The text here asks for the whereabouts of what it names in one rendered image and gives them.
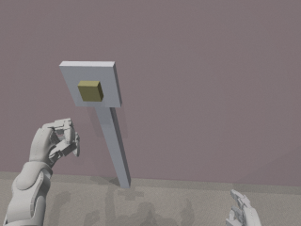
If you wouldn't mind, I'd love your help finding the robot right hand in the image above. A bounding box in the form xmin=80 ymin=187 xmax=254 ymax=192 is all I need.
xmin=226 ymin=189 xmax=262 ymax=226

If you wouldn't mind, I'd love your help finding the robot left forearm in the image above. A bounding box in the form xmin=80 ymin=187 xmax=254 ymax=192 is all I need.
xmin=3 ymin=161 xmax=53 ymax=226

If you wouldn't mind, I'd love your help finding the panel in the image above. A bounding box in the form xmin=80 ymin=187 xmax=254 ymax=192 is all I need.
xmin=59 ymin=61 xmax=132 ymax=188

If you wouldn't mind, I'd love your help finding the robot left hand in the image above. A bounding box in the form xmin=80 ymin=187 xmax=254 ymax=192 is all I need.
xmin=29 ymin=118 xmax=80 ymax=168

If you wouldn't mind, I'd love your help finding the button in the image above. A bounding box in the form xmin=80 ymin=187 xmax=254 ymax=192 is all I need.
xmin=77 ymin=80 xmax=103 ymax=102

